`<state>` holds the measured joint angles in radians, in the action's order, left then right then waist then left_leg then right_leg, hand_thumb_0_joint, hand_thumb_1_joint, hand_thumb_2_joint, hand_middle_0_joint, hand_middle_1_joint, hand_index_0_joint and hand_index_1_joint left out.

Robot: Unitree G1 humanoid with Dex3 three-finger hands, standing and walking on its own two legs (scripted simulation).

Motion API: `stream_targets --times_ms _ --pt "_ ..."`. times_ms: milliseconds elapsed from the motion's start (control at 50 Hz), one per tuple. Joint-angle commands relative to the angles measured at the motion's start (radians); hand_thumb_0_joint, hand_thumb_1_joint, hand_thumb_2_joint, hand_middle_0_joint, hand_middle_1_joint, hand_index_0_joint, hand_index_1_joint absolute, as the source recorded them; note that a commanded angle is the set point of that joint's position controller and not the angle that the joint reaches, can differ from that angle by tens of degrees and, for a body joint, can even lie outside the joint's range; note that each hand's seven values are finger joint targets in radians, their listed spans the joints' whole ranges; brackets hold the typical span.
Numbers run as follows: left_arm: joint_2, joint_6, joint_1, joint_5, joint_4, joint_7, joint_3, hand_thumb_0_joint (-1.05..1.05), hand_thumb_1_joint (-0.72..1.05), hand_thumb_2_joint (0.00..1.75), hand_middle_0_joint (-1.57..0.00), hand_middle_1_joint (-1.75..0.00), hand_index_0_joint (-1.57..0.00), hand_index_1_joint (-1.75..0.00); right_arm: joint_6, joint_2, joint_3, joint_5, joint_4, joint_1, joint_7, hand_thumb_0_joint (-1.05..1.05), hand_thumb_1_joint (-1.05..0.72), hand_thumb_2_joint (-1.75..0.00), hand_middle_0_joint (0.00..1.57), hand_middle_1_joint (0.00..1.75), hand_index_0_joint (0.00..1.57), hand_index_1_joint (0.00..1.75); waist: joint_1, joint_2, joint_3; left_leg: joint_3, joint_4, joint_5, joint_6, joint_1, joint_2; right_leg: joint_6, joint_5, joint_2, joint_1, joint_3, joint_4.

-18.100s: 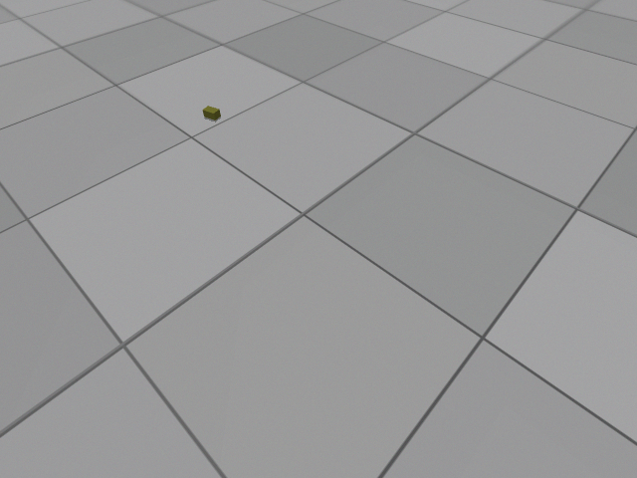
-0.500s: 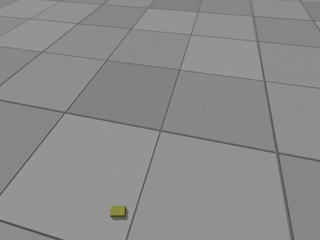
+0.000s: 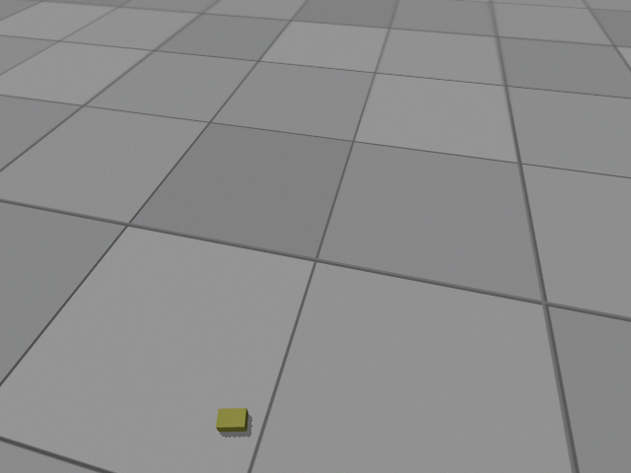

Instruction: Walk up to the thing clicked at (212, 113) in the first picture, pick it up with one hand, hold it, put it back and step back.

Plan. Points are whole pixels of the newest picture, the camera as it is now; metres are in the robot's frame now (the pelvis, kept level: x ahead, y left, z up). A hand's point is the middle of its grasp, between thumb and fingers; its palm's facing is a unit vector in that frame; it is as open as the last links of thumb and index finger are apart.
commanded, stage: stand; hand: left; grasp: from above
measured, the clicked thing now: (232, 420) +0.43 +0.27 -0.76
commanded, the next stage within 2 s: rise first in 0.08 s
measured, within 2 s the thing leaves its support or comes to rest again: neither
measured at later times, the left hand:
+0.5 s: hand out of the picture +0.15 +0.26 -0.17, palm faces -0.07 -0.92 -0.38, open 9.9 cm
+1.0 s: hand out of the picture +0.12 +0.27 -0.24, palm faces -0.20 -0.85 -0.49, open 13.1 cm
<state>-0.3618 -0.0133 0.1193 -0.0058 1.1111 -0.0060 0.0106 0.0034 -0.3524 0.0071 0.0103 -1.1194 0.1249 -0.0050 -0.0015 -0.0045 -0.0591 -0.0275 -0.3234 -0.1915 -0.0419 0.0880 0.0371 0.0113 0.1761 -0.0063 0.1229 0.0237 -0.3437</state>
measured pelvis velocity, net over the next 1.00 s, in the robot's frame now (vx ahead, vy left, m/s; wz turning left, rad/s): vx -0.01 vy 0.02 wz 0.01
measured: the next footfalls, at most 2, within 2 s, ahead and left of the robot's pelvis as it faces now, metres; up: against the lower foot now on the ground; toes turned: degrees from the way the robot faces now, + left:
none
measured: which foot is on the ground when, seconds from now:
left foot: down 0.00-1.00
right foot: down 0.00-1.00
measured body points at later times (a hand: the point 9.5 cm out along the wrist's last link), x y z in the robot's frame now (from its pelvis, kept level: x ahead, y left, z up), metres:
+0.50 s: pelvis -0.01 +0.01 -0.03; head +0.05 +0.01 +0.42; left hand +0.16 +0.31 -0.15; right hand +0.10 -0.25 -0.15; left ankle -0.01 +0.15 -0.75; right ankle +0.01 -0.13 -0.75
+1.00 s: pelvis -0.01 +0.02 -0.11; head +0.09 +0.04 +0.33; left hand +0.13 +0.32 -0.21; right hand +0.18 -0.22 -0.19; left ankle -0.01 +0.15 -0.75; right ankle +0.01 -0.13 -0.75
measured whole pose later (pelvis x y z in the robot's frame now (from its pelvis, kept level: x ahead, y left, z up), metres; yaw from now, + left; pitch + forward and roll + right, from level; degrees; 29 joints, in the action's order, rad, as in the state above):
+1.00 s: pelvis -0.01 +0.02 -0.11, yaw +1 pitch +19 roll -2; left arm -0.31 0.19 0.28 -0.30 0.40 0.02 -0.10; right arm 0.13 -0.22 0.04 0.00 -0.55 0.17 0.00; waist -0.02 -0.01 0.12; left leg -0.07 -1.21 -0.57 -0.02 0.97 0.01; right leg 0.04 0.52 -0.01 0.96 0.00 -1.15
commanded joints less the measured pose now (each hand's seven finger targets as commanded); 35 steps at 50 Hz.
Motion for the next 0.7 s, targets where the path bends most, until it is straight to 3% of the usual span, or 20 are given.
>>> stream_targets --times_ms 0,40,140,160,180,200,220,240,260,280,320,360,400,440,480,500,540,580,620,680 --pt "-0.216 -0.015 -0.036 -0.002 -0.056 0.013 -0.05 0.0 0.9 0.9 -0.2 -0.3 -0.2 -0.3 0.019 -0.218 0.04 0.0 0.06 -0.028 0.009 0.0 -0.9 -0.9 0.2 0.3 0.2 0.3 0.003 0.001 0.059 -0.056 0.058 0.071 0.055 0.016 0.09 -0.035 -0.082 -0.11 -0.005 0.082 0.056" --pt "-0.219 -0.014 -0.031 -0.003 -0.054 0.012 -0.051 0.0 0.9 0.9 -0.2 -0.3 -0.2 -0.3 0.019 -0.217 0.04 0.0 0.057 -0.022 0.008 0.0 -0.9 -0.9 0.2 0.3 0.2 0.3 0.002 0.007 0.044 -0.056 0.066 0.044 0.054 0.028 0.084 -0.033 -0.043 -0.107 0.009 0.085 0.068" --pt "-0.214 -0.018 -0.034 -0.003 -0.055 0.012 -0.049 0.0 0.9 0.9 -0.2 -0.3 -0.2 -0.3 0.019 -0.213 0.039 0.0 0.059 -0.02 0.008 0.0 -0.9 -0.9 0.2 0.3 0.2 0.3 -0.003 0.008 0.067 -0.055 0.051 0.076 0.055 0.013 0.085 -0.035 -0.088 -0.112 -0.002 0.086 0.059" --pt "-0.216 -0.019 -0.035 -0.004 -0.058 0.012 -0.051 0.0 0.87 0.88 -0.21 -0.37 -0.22 -0.36 0.02 -0.216 0.042 0.0 0.063 -0.024 0.008 0.0 -0.92 -0.91 0.2 0.3 0.2 0.3 -0.003 0.002 0.084 -0.053 0.044 0.097 0.055 0.003 0.086 -0.037 -0.122 -0.115 -0.012 0.085 0.052" --pt "-0.021 -0.111 -0.386 0.041 -0.409 0.026 -0.045 0.0 0.79 0.87 -0.29 -0.45 -0.26 -0.44 0.078 -0.031 -0.012 -0.065 0.338 -0.038 0.027 0.0 -0.97 -0.92 0.2 0.3 0.2 0.3 -0.11 -0.036 0.026 0.077 -0.045 -0.033 0.05 0.161 -0.055 -0.01 -0.021 -0.005 0.201 -0.018 -0.007" --pt "-0.091 -0.105 -0.465 0.037 -0.335 0.033 -0.074 0.0 0.71 0.88 -0.28 -0.51 -0.25 -0.52 0.083 -0.064 -0.005 -0.067 0.283 0.009 0.036 0.0 -0.9 -0.9 0.2 0.3 0.2 0.3 -0.073 0.019 0.069 0.075 -0.06 -0.047 0.056 0.161 -0.054 -0.003 0.026 -0.007 0.134 -0.028 -0.009" --pt "-0.187 -0.066 -0.285 0.015 -0.154 0.04 -0.14 0.0 0.63 0.89 -0.28 -0.53 -0.24 -0.57 0.076 -0.098 0.01 -0.065 0.265 0.034 0.043 0.0 -0.9 -0.9 0.2 0.3 0.2 0.3 -0.057 0.054 0.044 0.073 -0.08 -0.071 0.057 0.2 -0.059 -0.007 0.075 0.001 0.153 -0.039 -0.018" --pt "-0.174 -0.052 -0.201 0.004 -0.102 0.024 -0.148 0.0 0.55 0.87 -0.27 -0.6 -0.25 -0.62 0.068 -0.098 0.028 -0.062 0.291 0.042 0.042 0.0 -0.89 -0.9 0.2 0.3 0.2 0.3 -0.024 0.035 0.047 0.077 -0.109 -0.05 0.053 0.226 -0.054 -0.013 0.067 0.004 0.169 -0.041 -0.049" --pt "-0.184 -0.051 -0.237 -0.018 -0.126 0.011 -0.148 0.0 0.47 0.84 -0.26 -0.68 -0.25 -0.69 0.07 -0.099 0.044 -0.052 0.31 0.058 0.046 0.0 -0.9 -0.9 0.2 0.3 0.2 0.3 -0.03 0.044 0.107 0.074 -0.137 -0.031 0.056 0.235 -0.056 -0.015 0.052 0.005 0.175 -0.04 -0.078" --pt "-0.245 -0.063 -0.285 -0.04 -0.168 0.003 -0.183 0.0 0.39 0.84 -0.28 -0.71 -0.27 -0.72 0.078 -0.1 0.058 -0.049 0.318 0.073 0.054 0.0 -0.89 -0.9 0.2 0.3 0.2 0.3 -0.021 0.028 0.192 0.068 -0.164 0.003 0.055 0.233 -0.054 -0.012 0.0 -0.001 0.165 -0.036 -0.116" --pt "-0.232 -0.046 -0.159 -0.105 -0.084 -0.022 -0.202 0.0 0.23 0.78 -0.26 -0.83 -0.28 -0.81 0.088 -0.095 0.078 -0.03 0.344 0.106 0.048 0.0 -0.9 -0.9 0.2 0.3 0.2 0.3 -0.016 0.038 0.272 0.055 -0.256 0.07 0.052 0.294 -0.059 -0.011 -0.087 0.0 0.184 -0.041 -0.212" --pt "-0.21 -0.029 -0.054 -0.147 -0.106 -0.032 -0.223 0.0 0.07 0.77 -0.3 -0.84 -0.31 -0.83 0.088 -0.082 0.093 -0.025 0.39 0.113 0.038 0.0 -0.92 -0.9 0.2 0.3 0.2 0.3 0.037 -0.02 0.334 0.058 -0.296 0.116 0.042 0.315 -0.069 -0.021 -0.113 0.003 0.176 -0.04 -0.265" --pt "-0.183 0.0 -0.083 -0.162 -0.208 -0.017 -0.217 0.0 -0.09 0.77 -0.3 -0.86 -0.31 -0.85 0.087 -0.07 0.094 -0.025 0.446 0.105 0.037 0.0 -0.91 -0.9 0.2 0.3 0.2 0.3 0.037 -0.055 0.359 0.058 -0.303 0.103 0.035 0.314 -0.071 -0.022 -0.085 0.008 0.206 -0.039 -0.279" --pt "-0.135 0.055 -0.075 -0.176 -0.211 0.0 -0.187 0.0 -0.25 0.77 -0.31 -0.85 -0.31 -0.85 0.086 -0.069 0.089 -0.032 0.483 0.082 0.032 0.0 -0.89 -0.89 0.2 0.3 0.2 0.3 0.018 -0.038 0.273 0.047 -0.309 0.06 0.03 0.363 -0.063 -0.024 -0.027 0.015 0.278 -0.051 -0.277" --pt "-0.127 0.094 -0.119 -0.188 -0.262 0.009 -0.173 0.0 -0.35 0.81 -0.31 -0.84 -0.3 -0.85 0.092 -0.07 0.094 -0.034 0.532 0.059 0.027 0.0 -0.91 -0.9 0.2 0.3 0.2 0.3 0.0 0.009 0.252 0.039 -0.344 0.003 0.035 0.412 -0.054 -0.022 0.035 0.02 0.339 -0.057 -0.302" --pt "-0.141 0.108 -0.111 -0.195 -0.295 0.012 -0.182 0.0 -0.34 0.79 -0.31 -0.85 -0.3 -0.86 0.096 -0.062 0.095 -0.035 0.544 0.051 0.026 0.0 -0.9 -0.9 0.2 0.3 0.2 0.3 0.009 0.01 0.256 0.037 -0.362 -0.015 0.035 0.433 -0.054 -0.021 0.059 0.02 0.356 -0.059 -0.317" --pt "-0.1 0.127 -0.086 -0.197 -0.334 0.012 -0.163 0.0 -0.35 0.78 -0.31 -0.86 -0.31 -0.86 0.107 -0.059 0.094 -0.034 0.565 0.069 0.02 0.0 -0.91 -0.9 0.2 0.3 0.2 0.3 -0.004 0.02 0.259 0.035 -0.402 -0.048 0.037 0.47 -0.049 -0.019 0.091 0.021 0.404 -0.061 -0.361" --pt "-0.115 0.125 -0.084 -0.212 -0.394 0.015 -0.184 0.0 -0.36 0.78 -0.31 -0.85 -0.31 -0.86 0.12 -0.056 0.098 -0.031 0.58 0.082 0.017 0.0 -0.91 -0.9 0.2 0.3 0.2 0.3 -0.007 0.026 0.284 0.029 -0.454 -0.051 0.038 0.508 -0.046 -0.017 0.093 0.02 0.443 -0.063 -0.415" --pt "-0.135 0.111 -0.066 -0.232 -0.484 0.02 -0.202 0.0 -0.36 0.79 -0.31 -0.85 -0.3 -0.85 0.131 -0.047 0.099 -0.027 0.598 0.087 0.016 0.0 -0.91 -0.9 0.2 0.3 0.2 0.3 -0.004 -0.016 0.329 0.029 -0.504 -0.031 0.036 0.529 -0.043 -0.02 0.077 0.017 0.482 -0.058 -0.472" --pt "-0.123 0.105 0.009 -0.273 -0.589 0.026 -0.194 0.0 -0.4 0.81 -0.31 -0.85 -0.3 -0.86 0.145 -0.039 0.099 -0.022 0.618 0.091 0.018 0.0 -0.93 -0.91 0.2 0.3 0.2 0.3 -0.008 -0.074 0.394 0.02 -0.563 0.036 0.026 0.537 -0.031 -0.028 0.035 0.015 0.539 -0.056 -0.56"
